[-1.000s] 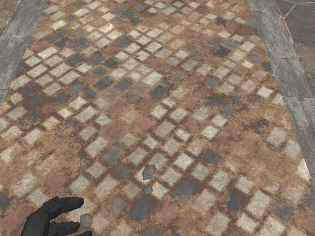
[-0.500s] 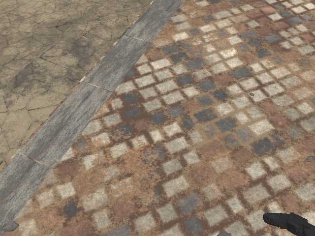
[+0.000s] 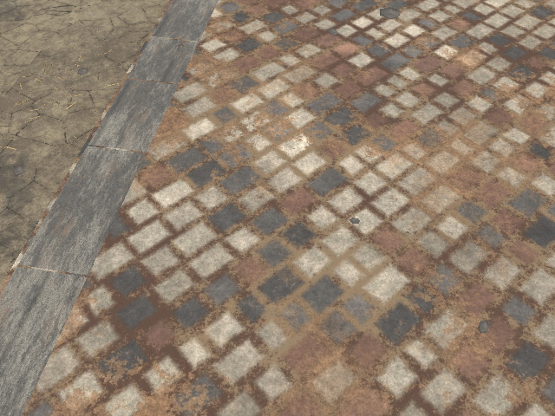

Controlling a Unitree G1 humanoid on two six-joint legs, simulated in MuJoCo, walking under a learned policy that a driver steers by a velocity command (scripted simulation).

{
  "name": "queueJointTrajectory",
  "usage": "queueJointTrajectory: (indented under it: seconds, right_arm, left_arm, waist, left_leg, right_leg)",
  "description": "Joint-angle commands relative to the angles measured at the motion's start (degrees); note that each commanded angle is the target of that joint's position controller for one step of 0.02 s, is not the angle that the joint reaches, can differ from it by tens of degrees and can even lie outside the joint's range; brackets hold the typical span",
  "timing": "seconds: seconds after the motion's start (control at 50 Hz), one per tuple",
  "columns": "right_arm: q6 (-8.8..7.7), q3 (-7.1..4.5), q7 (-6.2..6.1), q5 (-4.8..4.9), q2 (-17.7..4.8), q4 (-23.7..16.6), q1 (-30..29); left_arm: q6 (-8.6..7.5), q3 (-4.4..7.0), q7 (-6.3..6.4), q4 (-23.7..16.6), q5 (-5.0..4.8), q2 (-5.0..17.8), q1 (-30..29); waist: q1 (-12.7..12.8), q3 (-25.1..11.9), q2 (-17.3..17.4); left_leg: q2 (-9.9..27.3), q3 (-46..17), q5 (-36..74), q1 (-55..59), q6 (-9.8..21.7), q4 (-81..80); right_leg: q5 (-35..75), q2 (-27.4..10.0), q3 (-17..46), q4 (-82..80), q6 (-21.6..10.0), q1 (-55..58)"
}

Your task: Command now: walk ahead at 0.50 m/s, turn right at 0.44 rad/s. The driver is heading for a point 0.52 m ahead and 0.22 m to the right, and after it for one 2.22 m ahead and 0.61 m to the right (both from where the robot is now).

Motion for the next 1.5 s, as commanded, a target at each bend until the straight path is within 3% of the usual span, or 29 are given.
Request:
queueJointTrajectory:
  seconds: [0.02,0.08,0.1,0.12,0.14,0.16,0.18,0.22,0.34,0.46,0.52,0.56,0.58,0.6,0.62,0.66,0.7,0.78,1.0,1.06,1.08,1.1,1.12,1.14,1.16,1.18,1.22,1.32,1.5]
  right_arm:
    - [0.81,-2.72,-0.88,0.49,-10.69,-2.06,-0.23]
    - [2.01,-2.80,-1.83,0.73,-12.14,-2.97,-2.15]
    - [1.25,-1.55,-1.83,-0.56,-9.22,-4.40,-0.45]
    - [-0.74,0.70,-0.57,-0.94,-2.39,-6.62,4.41]
    - [-3.03,-0.33,0.57,0.77,-7.88,-7.22,-1.72]
    - [-3.88,-0.46,0.96,2.38,-8.83,-8.95,-6.29]
    - [-4.15,-0.22,0.60,1.53,-7.93,-9.24,-7.67]
    - [-2.99,-1.07,0.09,-0.39,-8.70,-9.10,-6.96]
    - [-0.82,-0.11,-0.39,-1.24,-5.11,-11.26,-12.20]
    - [-2.12,0.02,1.09,0.21,-5.46,-13.65,-21.81]
    - [-3.00,-1.08,1.61,0.50,-7.74,-13.63,-20.08]
    - [-3.60,-2.39,1.15,0.05,-9.68,-11.72,-11.47]
    - [-3.72,-3.30,0.59,-0.95,-12.72,-11.14,-3.10]
    - [-2.95,-4.43,0.69,-1.66,-16.96,-9.01,2.68]
    - [-2.61,-3.47,1.01,-0.25,-12.15,-9.48,2.34]
    - [-1.73,-1.96,0.65,-0.44,-7.62,-10.38,-2.61]
    - [-1.50,-1.21,0.56,-0.90,-5.82,-9.60,-5.19]
    - [-2.19,-1.80,0.70,-0.36,-7.24,-7.34,-5.27]
    - [0.05,-3.00,0.10,0.99,-12.51,-2.20,-1.32]
    - [1.09,-3.77,-0.35,1.82,-15.03,-2.06,-2.00]
    - [1.56,-3.83,-0.58,2.06,-15.36,-2.22,-2.78]
    - [1.56,-3.18,-0.88,1.75,-13.78,-2.61,-2.46]
    - [0.85,-0.92,-0.43,-1.04,-7.01,-5.36,1.27]
    - [-1.34,0.37,0.44,-0.32,-6.10,-6.56,1.42]
    - [-2.34,-1.05,1.20,2.46,-10.99,-6.69,-4.27]
    - [-2.69,-0.70,1.30,3.10,-10.47,-7.37,-6.38]
    - [-1.75,-0.95,0.72,1.22,-10.09,-5.67,-5.68]
    - [1.49,-0.56,0.55,1.13,-6.97,-4.18,-4.52]
    - [0.66,0.52,2.78,1.26,-3.76,-8.09,-16.54]
  left_arm:
    - [-1.03,1.05,-1.20,-7.35,-0.14,4.45,-6.63]
    - [-0.53,4.49,-0.46,-4.43,-0.27,10.67,10.69]
    - [0.04,6.19,0.99,-3.39,-0.18,16.42,18.44]
    - [-0.47,6.23,0.87,-4.82,-0.47,18.95,16.04]
    - [-0.60,5.02,0.81,-4.98,-0.16,14.30,17.53]
    - [-0.84,4.34,0.99,-5.09,0.06,11.55,15.65]
    - [-1.01,3.92,0.94,-5.76,-0.11,10.48,11.73]
    - [-1.02,3.05,1.32,-7.73,0.63,7.93,6.77]
    - [-0.93,3.92,3.12,-7.22,-0.10,10.79,9.02]
    - [0.41,3.99,3.82,-5.70,-0.76,10.99,13.81]
    - [0.87,4.11,4.12,-5.81,-0.58,10.89,13.33]
    - [0.92,3.49,4.01,-6.83,-0.31,8.84,11.27]
    - [0.59,2.26,3.72,-8.10,0.45,5.57,10.66]
    - [0.11,1.17,3.76,-9.53,-0.98,2.38,18.61]
    - [0.04,1.89,3.90,-8.34,-1.47,7.73,19.21]
    - [0.70,2.97,3.90,-9.36,-0.48,10.81,10.40]
    - [0.89,3.22,3.26,-10.46,-0.23,9.17,8.45]
    - [2.03,2.62,2.84,-11.36,-0.46,5.86,7.37]
    - [1.16,1.72,-0.18,-15.57,-0.63,4.37,-7.27]
    - [1.61,3.23,-0.39,-15.65,-0.11,7.17,-3.14]
    - [1.81,4.54,-0.15,-13.87,-0.14,9.21,4.16]
    - [2.19,6.53,0.72,-11.07,-0.29,12.73,14.53]
    - [2.37,7.93,1.88,-10.31,-0.69,19.52,18.24]
    - [1.26,6.76,1.57,-12.18,-0.51,18.60,17.87]
    - [0.53,5.16,1.09,-10.93,0.17,13.20,17.52]
    - [0.09,4.50,1.06,-10.60,0.26,11.64,14.58]
    - [-0.52,3.03,1.13,-10.82,0.75,7.72,7.48]
    - [-2.79,3.20,1.69,-7.51,1.56,8.56,7.57]
    - [-2.37,3.29,3.21,-2.53,1.29,9.46,11.41]
  waist:
    - [0.53,3.35,6.67]
    - [10.26,-7.52,7.12]
    - [12.17,-13.72,-2.09]
    - [5.88,-21.11,-13.95]
    - [10.43,-22.48,-6.23]
    - [10.07,-14.62,-3.28]
    - [7.02,-8.31,3.31]
    - [3.25,-4.71,2.49]
    - [3.75,-1.33,0.27]
    - [7.86,-1.23,-2.85]
    - [6.05,-1.42,-4.61]
    - [1.18,-5.23,-4.88]
    - [-2.58,-12.61,0.13]
    - [0.30,-19.97,19.18]
    - [-0.44,-17.31,17.35]
    - [-1.15,-5.51,6.99]
    - [1.18,-0.98,7.73]
    - [2.25,0.72,8.31]
    - [-1.73,4.42,6.44]
    - [2.30,0.75,8.81]
    - [6.77,-3.10,8.33]
    - [11.70,-8.32,6.13]
    - [9.00,-13.12,-8.65]
    - [8.04,-23.68,-10.73]
    - [10.55,-18.33,-3.58]
    - [8.88,-11.06,-2.62]
    - [4.26,-4.95,0.07]
    - [2.39,-1.12,-0.09]
    - [7.75,4.75,0.49]
  left_leg:
    - [18.32,-1.88,45.35,2.36,6.48,4.59]
    - [14.63,1.42,61.47,-4.19,2.79,30.42]
    - [11.16,1.57,37.19,-19.53,0.31,49.63]
    - [-2.31,-7.80,-12.44,-43.12,-3.00,69.91]
    - [0.99,-17.95,-11.08,-49.14,-0.91,72.18]
    - [3.35,-16.89,-6.74,-51.37,0.38,69.48]
    - [5.96,-16.04,-2.81,-49.58,0.57,63.52]
    - [8.58,-15.74,0.36,-42.51,-0.34,56.65]
    - [6.89,-12.77,13.28,-40.50,-4.85,37.41]
    - [2.22,-13.24,22.70,-34.64,-4.32,19.11]
    - [1.78,-14.45,16.62,-31.29,-2.11,15.42]
    - [2.92,-13.87,16.61,-18.11,0.97,12.04]
    - [11.98,-22.03,14.00,-3.79,4.85,13.16]
    - [24.76,-47.18,2.70,15.42,14.27,9.43]
    - [26.80,-54.82,-9.35,14.53,14.23,6.31]
    - [21.88,-38.62,-2.21,1.01,9.95,4.79]
    - [17.82,-28.71,7.61,-8.13,8.76,1.97]
    - [16.95,-19.12,15.31,-11.98,10.02,-2.32]
    - [18.30,-3.21,26.41,-2.94,6.83,-0.75]
    - [18.50,0.24,52.01,-0.09,5.14,9.90]
    - [17.22,1.94,58.26,-1.65,4.09,19.75]
    - [15.05,2.90,52.80,-10.49,2.02,33.74]
    - [8.32,2.32,8.57,-34.72,-1.36,55.33]
    - [1.07,-11.04,-15.27,-46.49,-1.91,67.34]
    - [4.68,-14.68,-10.09,-51.40,-0.87,68.71]
    - [7.09,-13.50,-5.42,-51.36,0.08,65.15]
    - [11.39,-13.55,1.09,-44.36,-0.28,57.80]
    - [11.77,-13.98,10.82,-42.79,-2.42,50.78]
    - [7.50,-12.08,27.74,-46.73,-0.64,25.79]
  right_leg:
    - [-7.52,1.75,-3.65,-1.74,-2.62,-1.90]
    - [-8.66,8.44,-6.30,-5.36,-7.51,24.70]
    - [-5.56,-2.35,10.42,-5.97,-11.72,42.56]
    - [-15.09,-15.47,44.89,-14.91,-23.74,60.50]
    - [-18.93,-14.73,45.47,-19.40,-20.98,61.34]
    - [-16.51,-12.77,36.39,-19.44,-18.27,54.90]
    - [-9.99,-10.27,29.49,-19.92,-16.39,44.89]
    - [-1.01,-6.87,22.92,-22.08,-15.30,33.25]
    - [5.47,-1.90,14.36,-23.89,-13.45,23.62]
    - [-4.33,-1.77,18.45,-19.23,-10.16,26.56]
    - [-5.65,-3.71,24.10,-14.64,-8.88,30.86]
    - [-1.73,-0.53,23.09,-6.68,-6.33,28.94]
    - [-7.19,2.78,18.59,7.98,-4.15,22.42]
    - [-32.57,10.80,10.72,26.30,-0.26,1.93]
    - [-35.50,6.39,11.36,35.20,0.57,-6.14]
    - [-25.82,2.38,8.61,37.65,1.54,-6.79]
    - [-21.32,-0.60,7.94,33.62,1.76,-3.42]
    - [-17.95,-2.22,5.79,28.29,2.69,-3.10]
    - [-5.10,-0.74,-1.48,1.70,0.11,-0.68]
    - [-13.76,4.16,-5.94,-0.48,-3.54,8.68]
    - [-12.77,6.86,-7.29,-3.39,-5.41,18.21]
    - [-9.52,7.75,-4.94,-5.82,-7.76,34.59]
    - [-10.20,-7.09,20.01,-6.34,-15.07,55.61]
    - [-21.16,-16.57,47.58,-17.51,-22.71,63.15]
    - [-20.65,-15.51,40.20,-20.06,-18.48,59.21]
    - [-15.83,-13.92,31.38,-19.86,-16.16,50.55]
    - [-3.73,-9.58,19.31,-21.17,-12.98,35.84]
    - [5.04,-7.79,7.63,-27.54,-11.86,28.33]
    - [4.71,-8.81,-3.97,-29.43,-7.29,38.23]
